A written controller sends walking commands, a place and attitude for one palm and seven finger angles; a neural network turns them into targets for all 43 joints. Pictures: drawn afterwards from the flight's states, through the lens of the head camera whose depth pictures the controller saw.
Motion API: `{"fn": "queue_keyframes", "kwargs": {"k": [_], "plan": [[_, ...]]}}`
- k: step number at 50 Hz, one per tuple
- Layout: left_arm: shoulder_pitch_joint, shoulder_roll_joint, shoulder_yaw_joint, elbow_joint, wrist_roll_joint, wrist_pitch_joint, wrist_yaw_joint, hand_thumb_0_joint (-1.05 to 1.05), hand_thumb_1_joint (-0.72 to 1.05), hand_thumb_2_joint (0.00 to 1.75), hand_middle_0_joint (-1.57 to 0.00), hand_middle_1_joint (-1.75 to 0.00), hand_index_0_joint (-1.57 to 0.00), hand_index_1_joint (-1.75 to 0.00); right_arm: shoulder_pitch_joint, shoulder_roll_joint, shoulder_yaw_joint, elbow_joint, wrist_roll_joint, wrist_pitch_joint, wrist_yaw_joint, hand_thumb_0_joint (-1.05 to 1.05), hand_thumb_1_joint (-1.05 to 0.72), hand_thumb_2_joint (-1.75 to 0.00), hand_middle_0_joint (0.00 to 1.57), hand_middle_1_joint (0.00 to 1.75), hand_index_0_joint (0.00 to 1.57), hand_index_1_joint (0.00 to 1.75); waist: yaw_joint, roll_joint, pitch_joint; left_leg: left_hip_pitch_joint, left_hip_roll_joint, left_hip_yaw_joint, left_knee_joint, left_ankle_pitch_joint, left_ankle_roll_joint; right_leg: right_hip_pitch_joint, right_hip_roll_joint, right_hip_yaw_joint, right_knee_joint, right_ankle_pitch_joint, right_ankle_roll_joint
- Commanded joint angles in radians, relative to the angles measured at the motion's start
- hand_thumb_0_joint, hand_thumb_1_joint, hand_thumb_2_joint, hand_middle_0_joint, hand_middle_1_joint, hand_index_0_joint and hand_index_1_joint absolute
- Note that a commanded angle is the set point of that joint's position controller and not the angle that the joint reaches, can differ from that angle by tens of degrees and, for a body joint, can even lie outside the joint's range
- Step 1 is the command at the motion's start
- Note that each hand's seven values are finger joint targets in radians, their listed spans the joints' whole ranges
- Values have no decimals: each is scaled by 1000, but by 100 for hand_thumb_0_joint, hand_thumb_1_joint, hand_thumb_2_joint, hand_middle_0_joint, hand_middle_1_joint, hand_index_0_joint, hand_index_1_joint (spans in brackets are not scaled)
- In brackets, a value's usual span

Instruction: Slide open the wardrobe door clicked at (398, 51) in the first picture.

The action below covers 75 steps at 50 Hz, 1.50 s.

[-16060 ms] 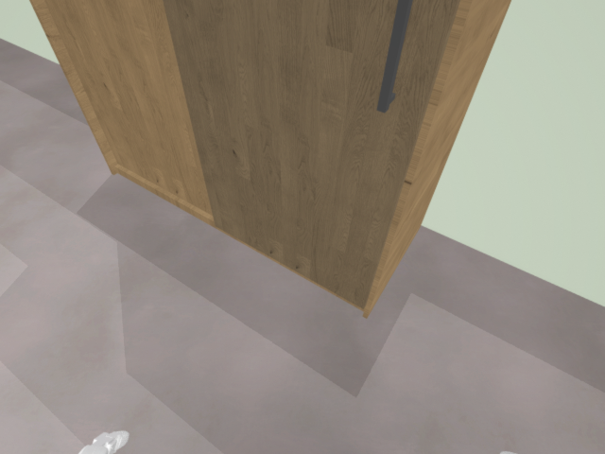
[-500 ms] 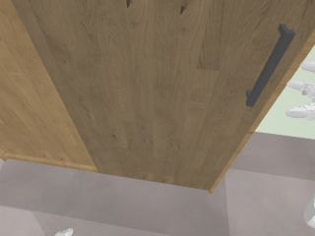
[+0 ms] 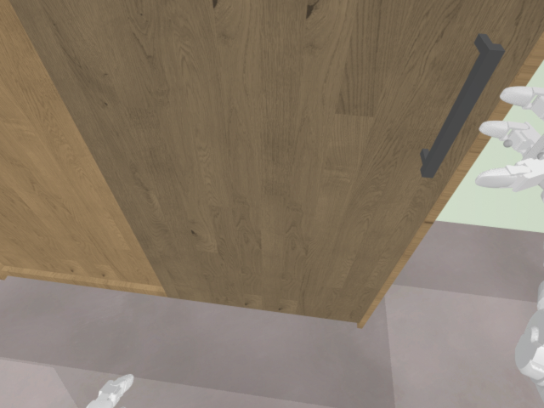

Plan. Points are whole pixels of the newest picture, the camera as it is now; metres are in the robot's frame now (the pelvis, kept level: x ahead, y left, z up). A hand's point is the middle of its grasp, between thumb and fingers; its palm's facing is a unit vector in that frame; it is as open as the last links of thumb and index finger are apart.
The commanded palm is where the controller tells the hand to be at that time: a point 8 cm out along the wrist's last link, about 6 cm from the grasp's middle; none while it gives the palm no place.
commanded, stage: move the hooked fingers beside the handle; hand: right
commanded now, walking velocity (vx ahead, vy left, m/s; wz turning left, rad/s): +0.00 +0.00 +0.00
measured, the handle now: (451, 113) +0.51 -0.20 +0.19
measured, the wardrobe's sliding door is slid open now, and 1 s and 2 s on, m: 0.00 0.00 0.00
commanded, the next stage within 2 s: feel for the door with the fingertips in 0.40 s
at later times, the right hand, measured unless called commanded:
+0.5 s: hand (513, 160) +0.43 -0.27 +0.18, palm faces +0.07 +1.00 -0.01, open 14.0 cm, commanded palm +0.40 -0.31 +0.19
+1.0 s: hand (475, 145) +0.44 -0.21 +0.20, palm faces +0.05 +1.00 +0.02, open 14.0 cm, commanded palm +0.41 -0.27 +0.19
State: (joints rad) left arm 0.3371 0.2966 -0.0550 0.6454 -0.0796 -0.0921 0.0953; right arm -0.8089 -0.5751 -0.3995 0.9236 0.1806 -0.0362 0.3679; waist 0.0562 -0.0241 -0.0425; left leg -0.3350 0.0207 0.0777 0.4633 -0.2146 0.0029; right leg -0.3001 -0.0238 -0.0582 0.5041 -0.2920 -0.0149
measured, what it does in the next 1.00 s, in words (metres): stands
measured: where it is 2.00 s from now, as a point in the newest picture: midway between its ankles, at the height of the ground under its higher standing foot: outside the picture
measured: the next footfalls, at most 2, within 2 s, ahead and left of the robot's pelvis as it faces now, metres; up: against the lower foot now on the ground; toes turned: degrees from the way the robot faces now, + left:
none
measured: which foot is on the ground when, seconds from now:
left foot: down 0.00-1.00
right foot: down 0.00-1.00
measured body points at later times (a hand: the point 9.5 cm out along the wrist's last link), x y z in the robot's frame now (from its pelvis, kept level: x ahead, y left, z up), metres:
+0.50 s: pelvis +0.00 +0.00 +0.00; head +0.02 +0.01 +0.45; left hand +0.09 +0.27 -0.11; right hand +0.42 -0.32 +0.19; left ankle +0.01 +0.12 -0.74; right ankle -0.02 -0.11 -0.74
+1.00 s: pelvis +0.00 +0.00 +0.00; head +0.01 +0.01 +0.45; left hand +0.09 +0.26 -0.11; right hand +0.43 -0.27 +0.20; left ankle +0.01 +0.12 -0.74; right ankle -0.02 -0.11 -0.74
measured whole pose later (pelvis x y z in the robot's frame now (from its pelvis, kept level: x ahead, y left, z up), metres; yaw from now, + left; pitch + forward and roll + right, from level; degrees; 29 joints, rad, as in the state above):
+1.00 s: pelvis +0.00 +0.00 +0.00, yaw +1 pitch +4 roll +1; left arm 0.33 0.27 -0.05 0.65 -0.08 -0.08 0.08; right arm -0.72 -0.45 -0.36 0.76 0.19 0.04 0.26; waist 0.05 -0.03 -0.05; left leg -0.30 0.02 0.06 0.46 -0.22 0.00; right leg -0.25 -0.02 -0.07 0.48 -0.29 -0.01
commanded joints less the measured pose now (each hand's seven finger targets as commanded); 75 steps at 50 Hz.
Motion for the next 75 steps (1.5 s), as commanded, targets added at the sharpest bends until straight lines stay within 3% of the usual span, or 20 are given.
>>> {"fn": "queue_keyframes", "kwargs": {"k": [1, 6, 10, 14, 19, 25, 28, 31, 36, 37, 41, 42, 45, 49, 56, 59, 62, 65, 70, 75], "plan": [[32, 164, 62, -89, -2, -24, 14, 0, 90, 90, -20, -30, -20, -30, -396, -342, -80, -79, 23, -13, 11, 0, 50, -30, 30, 120, 30, 120, -2, 9, -252, 136, -5, -41, -20, 282, 22, 49, 5, 60, -51, 270, -17], [37, 162, 71, -118, 3, -13, 7, 0, 90, 90, -20, -30, -20, -30, -391, -343, -56, -188, 2, -23, 22, 0, 50, -30, 30, 120, 30, 120, -3, -41, -319, 153, -3, -50, -7, 323, 23, 79, 8, 54, -39, 320, -20], [30, 153, 78, -125, 5, -17, 8, 0, 90, 90, -20, -30, -20, -30, -448, -364, -107, -367, 45, -91, 24, 0, 50, -30, 30, 120, 30, 120, -3, -64, -430, 202, -14, -53, -1, 366, 23, 166, 2, 64, -27, 386, -21], [27, 152, 72, -103, 2, -24, 9, 0, 90, 90, -20, -30, -20, -30, -389, -337, -102, -313, 54, -56, 27, 0, 50, -30, 30, 120, 30, 120, -5, -97, -345, 160, -16, -45, -16, 339, 26, 155, 2, 61, -35, 368, -19], [21, 163, 72, -114, -7, -14, 3, 0, 90, 90, -20, -30, -20, -30, -280, -316, -69, -209, 28, 45, 25, 0, 50, -30, 30, 120, 30, 120, -13, -38, -234, 130, -9, -38, -23, 295, 25, 66, 7, 53, -52, 296, -19], [8, 153, 72, -130, 0, -17, 11, 0, 90, 90, -20, -30, -20, -30, -422, -362, -106, -339, 44, -30, 11, 0, 50, -30, 30, 120, 30, 120, 2, -19, -346, 167, -13, -53, -16, 307, 22, 125, 5, 59, -34, 312, -25], [4, 139, 66, -113, 0, -26, 14, 0, 90, 90, -20, -30, -20, -30, -481, -246, -4, -354, 46, -62, 11, 0, 50, -30, 30, 120, 30, 120, 28, -79, -328, 112, -18, -47, -21, 281, 24, 178, 0, 66, -31, 317, -20], [-3, 139, 61, -100, -3, -32, 16, 0, 90, 90, -20, -30, -20, -30, -448, -212, 12, -281, 47, -33, 3, 0, 50, -30, 30, 120, 30, 120, 20, -105, -286, 82, -14, -41, -27, 240, 30, 158, 4, 73, -39, 282, -12], [-10, 141, 60, -107, -5, -30, 12, 0, 90, 90, -20, -30, -20, -30, -409, -194, 18, -220, 39, 28, -26, 0, 50, -30, 30, 120, 30, 120, 5, -32, -262, 100, -8, -34, -26, 234, 28, 99, 4, 72, -51, 257, -12], [-7, 144, 62, -106, -3, -25, 11, 0, 90, 90, -20, -30, -20, -30, -416, -216, 6, -236, 36, 23, -38, 0, 50, -30, 30, 120, 30, 120, 0, -6, -272, 122, -5, -33, -24, 239, 29, 96, 1, 72, -51, 268, -12], [-25, 126, 65, -131, 4, -39, 1, 0, 90, 90, -20, -30, -20, -30, -421, -171, 11, -419, 35, -21, -79, 0, 50, -30, 30, 120, 30, 120, -18, -73, -388, 161, -11, -35, -4, 320, 32, 197, -5, 82, -42, 404, -4], [-23, 126, 67, -129, 7, -38, -1, 0, 90, 90, -20, -30, -20, -30, -406, -160, 13, -449, 45, -30, -88, 0, 50, -30, 30, 120, 30, 120, -18, -37, -400, 183, -12, -34, -5, 350, 31, 208, -8, 78, -35, 439, -7], [-25, 126, 66, -117, 4, -36, -1, 0, 90, 90, -20, -30, -20, -30, -360, -179, -32, -410, 47, -6, -107, 0, 50, -30, 30, 120, 30, 120, -29, 8, -351, 193, -16, -33, -11, 344, 26, 165, -8, 71, -54, 401, -8], [-34, 128, 60, -111, -1, -27, 2, 0, 90, 90, -20, -30, -20, -30, -364, -203, -28, -333, 3, 50, -134, 0, 50, -30, 30, 120, 30, 120, -25, -16, -232, 163, -8, -36, -31, 271, 28, 93, -1, 56, -81, 297, -13], [-12, 127, 64, -96, 2, -33, 16, 0, 90, 90, -20, -30, -20, -30, -535, -173, 27, -346, 9, -5, -109, 0, 50, -30, 30, 120, 30, 120, 22, -16, -323, 167, -11, -50, -37, 278, 25, 158, 1, 58, -63, 290, -20], [2, 130, 64, -81, 3, -37, 18, 0, 90, 90, -20, -30, -20, -30, -526, -182, 17, -297, 20, -26, -86, 0, 50, -30, 30, 120, 30, 120, 19, -40, -342, 166, -12, -55, -36, 290, 25, 167, 4, 56, -53, 297, -21], [16, 136, 62, -60, 0, -31, 17, 0, 90, 90, -20, -30, -20, -30, -519, -162, 42, -164, 12, -10, -82, 0, 50, -30, 30, 120, 30, 120, 30, -18, -249, 122, -5, -47, -44, 243, 24, 105, 6, 52, -58, 240, -20], [29, 145, 64, -55, 2, -29, 14, 0, 90, 90, -20, -30, -20, -30, -565, -189, 38, -105, -7, -4, -90, 0, 50, -30, 30, 120, 30, 120, 33, -13, -234, 98, -2, -48, -40, 203, 22, 69, 9, 61, -61, 203, -19], [44, 143, 67, -66, 10, -31, 9, 0, 90, 90, -20, -30, -20, -30, -606, -240, -5, -160, -10, -76, -105, 0, 50, -30, 30, 120, 30, 120, 25, -13, -357, 165, -7, -61, -17, 273, 19, 96, 9, 56, -44, 264, -21], [68, 151, 69, -45, 9, -29, 9, 0, 90, 90, -20, -30, -20, -30, -644, -283, -23, -95, -25, -112, -105, 0, 50, -30, 30, 120, 30, 120, 37, -9, -334, 151, -9, -65, -18, 253, 14, 68, 8, 52, -44, 228, -25]]}}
